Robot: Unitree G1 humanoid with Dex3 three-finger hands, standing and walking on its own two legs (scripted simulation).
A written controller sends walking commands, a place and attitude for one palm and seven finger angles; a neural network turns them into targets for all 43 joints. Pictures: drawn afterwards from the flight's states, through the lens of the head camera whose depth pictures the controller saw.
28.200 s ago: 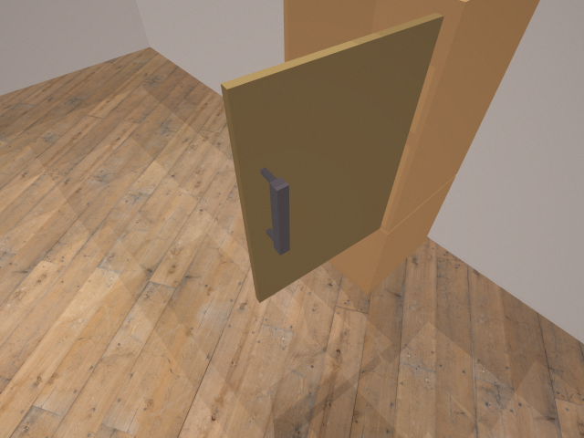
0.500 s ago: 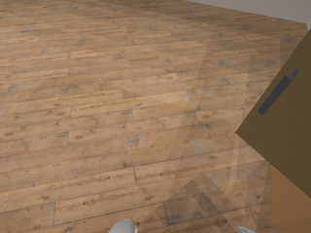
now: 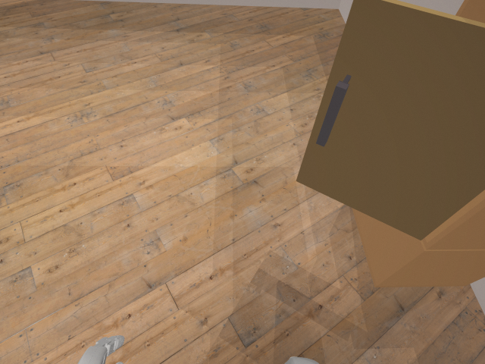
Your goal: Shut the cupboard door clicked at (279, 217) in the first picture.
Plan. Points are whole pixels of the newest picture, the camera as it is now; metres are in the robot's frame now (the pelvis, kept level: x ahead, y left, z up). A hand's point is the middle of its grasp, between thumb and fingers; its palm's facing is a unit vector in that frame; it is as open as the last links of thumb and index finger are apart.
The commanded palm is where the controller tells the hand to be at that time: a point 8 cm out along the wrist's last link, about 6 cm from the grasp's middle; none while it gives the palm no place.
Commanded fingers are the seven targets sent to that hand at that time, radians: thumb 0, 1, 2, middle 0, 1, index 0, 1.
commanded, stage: turn to face it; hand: left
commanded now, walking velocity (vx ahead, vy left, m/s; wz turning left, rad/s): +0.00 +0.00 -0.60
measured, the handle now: (333, 112) +0.66 -0.20 +0.00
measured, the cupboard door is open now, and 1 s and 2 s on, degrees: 58 58 58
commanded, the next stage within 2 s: take the last steps up to it in 0.78 s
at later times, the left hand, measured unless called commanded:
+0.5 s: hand (147, 363) +0.14 +0.18 -0.18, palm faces -0.21 -0.96 -0.21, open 7.3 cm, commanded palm none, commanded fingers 0.00 0.90 0.90 -0.20 -0.30 -0.20 -0.30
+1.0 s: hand (186, 315) +0.22 +0.12 -0.16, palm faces -0.46 -0.86 -0.24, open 7.3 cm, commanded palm none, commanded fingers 0.00 0.90 0.90 -0.20 -0.30 -0.20 -0.30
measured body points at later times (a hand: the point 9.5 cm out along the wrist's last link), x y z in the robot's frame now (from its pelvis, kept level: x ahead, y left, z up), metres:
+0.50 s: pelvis +0.03 +0.00 -0.01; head +0.07 +0.01 +0.44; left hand +0.15 +0.23 -0.16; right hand +0.07 -0.27 -0.14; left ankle +0.06 +0.11 -0.74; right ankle -0.01 -0.13 -0.74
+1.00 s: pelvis +0.04 -0.01 -0.01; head +0.06 -0.04 +0.44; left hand +0.25 +0.16 -0.14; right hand -0.08 -0.23 -0.17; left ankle +0.05 +0.11 -0.71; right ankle -0.03 -0.10 -0.74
